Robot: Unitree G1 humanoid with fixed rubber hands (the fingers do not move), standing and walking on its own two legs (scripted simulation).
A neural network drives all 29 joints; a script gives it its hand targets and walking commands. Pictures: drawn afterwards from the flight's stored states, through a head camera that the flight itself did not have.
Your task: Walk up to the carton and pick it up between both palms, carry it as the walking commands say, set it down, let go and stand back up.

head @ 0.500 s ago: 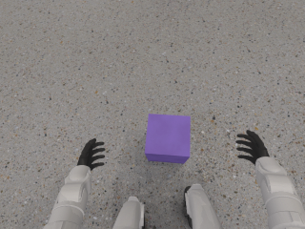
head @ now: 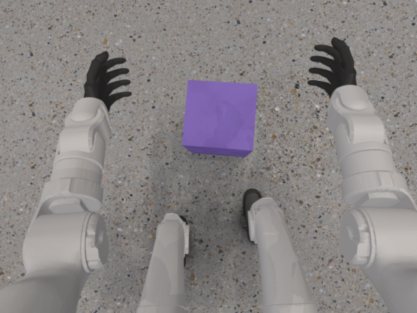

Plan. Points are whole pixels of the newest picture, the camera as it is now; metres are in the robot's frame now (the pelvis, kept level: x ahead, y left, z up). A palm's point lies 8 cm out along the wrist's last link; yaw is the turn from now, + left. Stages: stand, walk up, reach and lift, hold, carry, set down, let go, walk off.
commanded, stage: reach and lift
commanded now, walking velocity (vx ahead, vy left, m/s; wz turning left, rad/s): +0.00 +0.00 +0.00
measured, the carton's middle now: (220, 123) +0.51 -0.02 -0.52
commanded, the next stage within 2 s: none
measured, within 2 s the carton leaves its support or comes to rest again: neither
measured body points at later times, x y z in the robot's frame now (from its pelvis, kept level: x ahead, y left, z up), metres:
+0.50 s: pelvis +0.03 +0.02 -0.02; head +0.35 +0.03 +0.30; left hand +0.56 +0.18 -0.15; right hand +0.52 -0.21 -0.15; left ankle +0.05 +0.18 -0.61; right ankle +0.13 -0.13 -0.61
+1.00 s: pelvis -0.05 +0.01 -0.17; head +0.33 -0.04 +0.05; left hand +0.54 +0.15 -0.32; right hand +0.50 -0.23 -0.33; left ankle +0.05 +0.18 -0.61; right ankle +0.13 -0.13 -0.61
